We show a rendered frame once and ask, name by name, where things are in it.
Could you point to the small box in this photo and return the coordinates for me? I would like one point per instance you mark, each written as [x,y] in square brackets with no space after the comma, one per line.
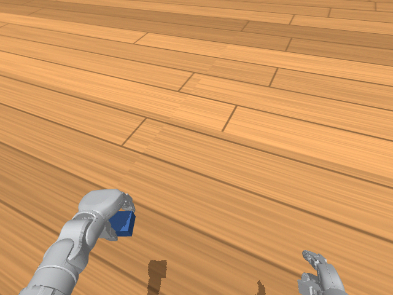
[123,222]

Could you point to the left robot arm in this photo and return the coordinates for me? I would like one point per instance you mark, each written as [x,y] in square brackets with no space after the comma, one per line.
[64,260]

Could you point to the left robot hand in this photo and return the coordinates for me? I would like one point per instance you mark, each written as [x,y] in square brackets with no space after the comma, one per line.
[107,203]

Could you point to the right robot hand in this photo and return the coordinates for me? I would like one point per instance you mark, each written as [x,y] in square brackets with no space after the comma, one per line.
[327,276]

